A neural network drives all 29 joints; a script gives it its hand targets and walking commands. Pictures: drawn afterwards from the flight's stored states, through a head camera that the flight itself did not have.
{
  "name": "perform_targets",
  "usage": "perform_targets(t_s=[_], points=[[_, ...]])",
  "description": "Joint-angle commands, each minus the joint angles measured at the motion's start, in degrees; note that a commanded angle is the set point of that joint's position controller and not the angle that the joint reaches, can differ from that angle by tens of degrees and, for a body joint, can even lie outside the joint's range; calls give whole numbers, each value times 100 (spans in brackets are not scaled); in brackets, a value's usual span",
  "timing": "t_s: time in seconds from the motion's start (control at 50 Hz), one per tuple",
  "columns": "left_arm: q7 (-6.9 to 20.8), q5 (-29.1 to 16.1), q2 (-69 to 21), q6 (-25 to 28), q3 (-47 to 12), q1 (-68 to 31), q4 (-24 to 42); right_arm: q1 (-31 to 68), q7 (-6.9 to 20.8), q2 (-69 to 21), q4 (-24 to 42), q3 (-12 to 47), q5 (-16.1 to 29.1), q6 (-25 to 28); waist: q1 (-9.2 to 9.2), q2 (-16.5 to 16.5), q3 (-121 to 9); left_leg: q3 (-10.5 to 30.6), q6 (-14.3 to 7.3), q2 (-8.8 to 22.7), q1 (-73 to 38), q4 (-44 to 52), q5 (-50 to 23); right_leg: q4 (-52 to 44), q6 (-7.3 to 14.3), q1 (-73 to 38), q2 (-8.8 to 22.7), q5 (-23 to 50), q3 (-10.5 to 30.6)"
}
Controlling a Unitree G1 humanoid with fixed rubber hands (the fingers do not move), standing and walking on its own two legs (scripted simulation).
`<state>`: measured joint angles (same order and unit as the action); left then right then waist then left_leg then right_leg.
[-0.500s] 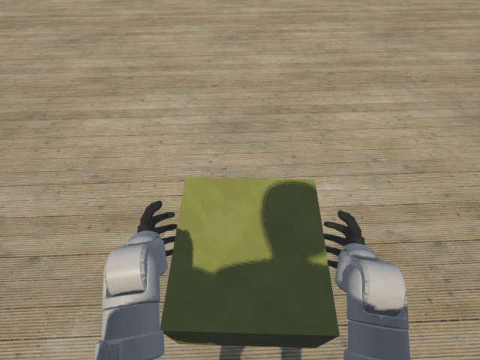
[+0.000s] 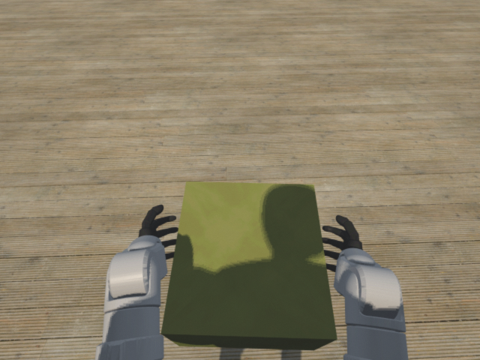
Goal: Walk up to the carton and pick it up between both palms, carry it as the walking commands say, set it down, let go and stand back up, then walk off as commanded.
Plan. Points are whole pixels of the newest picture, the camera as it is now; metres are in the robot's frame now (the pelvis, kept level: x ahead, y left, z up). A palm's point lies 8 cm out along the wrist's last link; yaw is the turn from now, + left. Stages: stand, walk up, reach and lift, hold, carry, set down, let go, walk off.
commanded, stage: carry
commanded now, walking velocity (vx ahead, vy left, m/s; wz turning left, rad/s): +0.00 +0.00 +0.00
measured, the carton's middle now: (248, 263) +0.31 +0.00 -0.01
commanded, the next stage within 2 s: none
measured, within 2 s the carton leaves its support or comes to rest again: neither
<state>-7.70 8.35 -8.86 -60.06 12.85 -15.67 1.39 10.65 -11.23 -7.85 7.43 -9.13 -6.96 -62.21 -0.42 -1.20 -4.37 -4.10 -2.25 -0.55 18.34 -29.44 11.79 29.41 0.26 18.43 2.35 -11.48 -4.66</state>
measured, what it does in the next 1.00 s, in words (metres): stands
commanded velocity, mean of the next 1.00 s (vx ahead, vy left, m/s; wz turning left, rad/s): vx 0.00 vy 0.00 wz -0.34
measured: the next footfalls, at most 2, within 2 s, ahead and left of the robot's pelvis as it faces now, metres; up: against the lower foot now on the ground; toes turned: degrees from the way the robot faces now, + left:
right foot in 1.52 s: -0.03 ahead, -0.14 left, +0.00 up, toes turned -20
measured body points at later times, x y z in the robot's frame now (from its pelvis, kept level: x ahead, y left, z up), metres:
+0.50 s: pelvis +0.00 +0.00 +0.00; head -0.02 -0.01 +0.45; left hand +0.29 +0.17 +0.05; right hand +0.27 -0.17 +0.04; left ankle +0.04 +0.09 -0.73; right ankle +0.04 -0.12 -0.73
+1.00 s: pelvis -0.02 -0.01 -0.02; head -0.04 -0.02 +0.43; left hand +0.27 +0.14 +0.05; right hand +0.25 -0.19 +0.05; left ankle +0.03 +0.09 -0.72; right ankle +0.04 -0.12 -0.73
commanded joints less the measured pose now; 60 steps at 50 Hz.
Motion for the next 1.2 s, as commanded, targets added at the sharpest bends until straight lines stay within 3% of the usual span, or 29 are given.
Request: perform_targets(t_s=[0.0,0.02,0.04,0.06,0.12,0.14,0.16,0.18,0.24,0.28,0.44,0.5,0.52,0.6,0.68,0.7,0.8,0.84,0.88,0.9,0.92,0.96,1.04,1.06,1.08,1.1,1.12,1.14,1.18], points=[[2033,-1976,-5098,153,-3752,-2269,-301,3128,2252,-4869,-63,3555,1745,381,24,117,-2106,719,-84,833,-531,428,-772,-221,237,-745,564,705,663],[2028,-2139,-5170,161,-3978,-2398,103,3193,2257,-4929,277,3737,1891,381,24,86,-2070,718,-90,831,-520,449,-720,-237,239,-725,564,669,668],[2026,-2016,-5111,207,-3845,-2369,-124,3126,2258,-4895,24,3593,1768,432,30,99,-2081,711,-88,827,-550,457,-747,-220,236,-714,564,661,654],[2021,-2236,-5205,171,-4113,-2505,337,3259,2249,-4963,490,3831,1975,392,32,80,-2049,730,-90,839,-521,466,-702,-237,226,-685,549,581,648],[1998,-1993,-5071,247,-3884,-2289,6,3050,2254,-4838,98,3588,1772,457,22,54,-2042,739,-103,833,-498,471,-737,-248,224,-718,544,572,629],[1981,-2075,-5090,252,-4014,-2289,298,3092,2253,-4858,393,3722,1889,455,25,80,-2103,765,-119,851,-538,476,-752,-227,239,-737,544,557,634],[1984,-1919,-5025,312,-3820,-2233,-41,2979,2247,-4762,47,3507,1694,523,27,82,-2096,731,-106,826,-506,464,-779,-222,233,-729,548,631,627],[1980,-2084,-5084,301,-4049,-2308,361,3114,2241,-4827,474,3732,1875,508,24,113,-2071,746,-104,838,-517,466,-812,-224,225,-724,541,608,614],[1957,-1806,-4934,402,-3766,-2031,-85,2924,2237,-4657,78,3472,1644,625,26,74,-2097,745,-127,840,-537,436,-830,-227,219,-715,541,622,621],[1949,-1896,-4958,458,-3903,-2109,172,2977,2229,-4678,317,3592,1728,674,27,64,-2023,715,-113,820,-524,469,-734,-245,229,-673,555,599,631],[1927,-1764,-4773,652,-3818,-1746,-8,2775,2166,-4391,349,3535,1535,897,21,143,-1985,776,-164,806,-395,501,-552,-301,207,-689,554,513,628],[1889,-2654,-5161,212,-4864,-2116,1797,3203,2116,-4777,2099,4503,2401,471,35,144,-2021,681,-34,906,-595,483,-543,-185,139,-442,580,617,637],[1875,-2739,-5180,8,-4948,-2143,1970,3159,2104,-4839,2163,4575,2479,252,38,110,-2025,704,-41,953,-634,400,-624,-71,142,-286,542,664,634],[1852,-2746,-4980,-489,-4765,-2741,1569,3829,2093,-4728,1620,4453,2554,-263,28,-35,-1936,794,-101,1221,-790,262,-457,307,184,316,428,449,660],[1935,-2767,-5163,-799,-4555,-2907,1136,3355,2158,-5059,712,4154,2380,-579,10,-232,-1288,803,-112,1439,-595,385,736,414,169,1086,350,-264,773],[1958,-2896,-5197,-812,-4591,-3419,1164,3711,2161,-5106,636,4127,2422,-588,8,-254,-1244,804,-132,1502,-605,409,897,484,173,1166,301,-363,767],[2060,-3014,-5556,-936,-4513,-3596,1238,3708,2219,-5568,511,4031,2446,-682,-38,-482,-1308,722,-213,1859,-573,242,611,894,235,1179,129,-731,716],[2096,-3074,-5643,-936,-4506,-3797,1228,4000,2222,-5599,685,4079,2492,-649,-69,-342,-1198,481,-29,1626,-154,-126,1026,613,367,999,248,-459,1096],[2101,-3071,-5633,-931,-4433,-3834,1206,4161,2227,-5667,874,4126,2562,-635,-47,673,-1160,-32,301,942,315,-997,1632,-242,573,800,790,304,2126],[2093,-3027,-5579,-925,-4391,-3744,1160,4169,2234,-5686,843,4127,2586,-636,-68,1155,-1201,-227,450,466,593,-1680,1717,-779,818,601,1186,331,2935],[2080,-3037,-5560,-900,-4401,-3919,1126,4586,2228,-5638,886,4148,2677,-602,-117,1370,-1207,-152,515,217,732,-2058,1962,-1044,972,477,1388,507,3296],[2036,-3060,-5525,-862,-4463,-4164,1192,4801,2235,-5613,884,4120,2740,-552,-101,956,-1370,164,478,244,786,-2106,1981,-899,927,246,1216,963,3082],[1996,-2898,-5666,-911,-4255,-3416,1219,3978,2270,-5859,754,3968,2637,-607,-41,1198,-1919,-162,431,114,-579,-740,1116,-523,615,462,754,1560,2456],[1985,-2946,-5697,-888,-4315,-3532,1362,3848,2275,-5893,734,3922,2605,-601,32,1128,-2011,-284,413,190,-1211,-92,636,-245,519,738,612,1595,2218],[1972,-2959,-5726,-877,-4346,-3650,1454,3761,2289,-5892,739,3893,2608,-576,135,432,-2193,306,285,807,-2233,525,230,574,336,1497,305,640,1757],[1997,-3017,-5724,-868,-4453,-3772,1706,3464,2311,-5831,649,3838,2521,-512,200,-1582,-2004,2132,-366,2539,-2444,1089,-638,2124,-9,2749,-578,-1750,625],[2025,-3101,-5758,-872,-4558,-4125,1888,3502,2316,-5915,752,3886,2532,-480,183,-1718,-1834,2188,-972,3363,-1681,1181,-693,3701,-147,2628,-77,-2411,472],[2027,-3121,-5796,-866,-4559,-4083,1732,3829,2317,-5872,982,3867,2593,-485,114,-1024,-1629,1692,-862,3156,-1323,1199,-573,4329,-120,2450,114,-1996,618],[2044,-3198,-5870,-819,-4559,-4009,1564,4112,2271,-5806,1195,3976,2582,-445,52,-198,-1468,839,-632,2672,-1372,841,-618,4665,-229,2531,218,-1426,646]])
